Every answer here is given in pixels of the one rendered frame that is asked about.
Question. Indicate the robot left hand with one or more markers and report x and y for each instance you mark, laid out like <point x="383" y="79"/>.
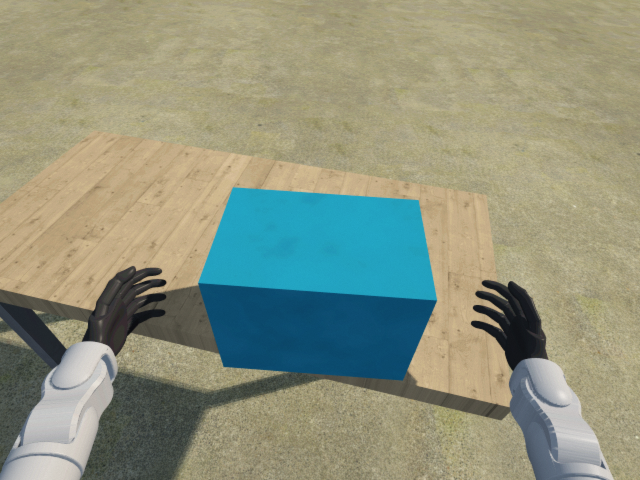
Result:
<point x="113" y="318"/>

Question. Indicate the left robot forearm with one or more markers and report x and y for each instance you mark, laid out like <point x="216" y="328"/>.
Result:
<point x="56" y="440"/>

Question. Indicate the robot right hand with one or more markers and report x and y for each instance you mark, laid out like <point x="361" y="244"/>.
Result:
<point x="523" y="337"/>

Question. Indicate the carton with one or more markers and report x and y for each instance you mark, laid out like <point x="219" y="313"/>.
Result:
<point x="318" y="283"/>

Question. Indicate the right robot forearm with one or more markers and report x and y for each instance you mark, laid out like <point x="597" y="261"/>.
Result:
<point x="559" y="443"/>

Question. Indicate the table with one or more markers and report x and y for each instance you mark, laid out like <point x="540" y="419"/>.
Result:
<point x="115" y="201"/>

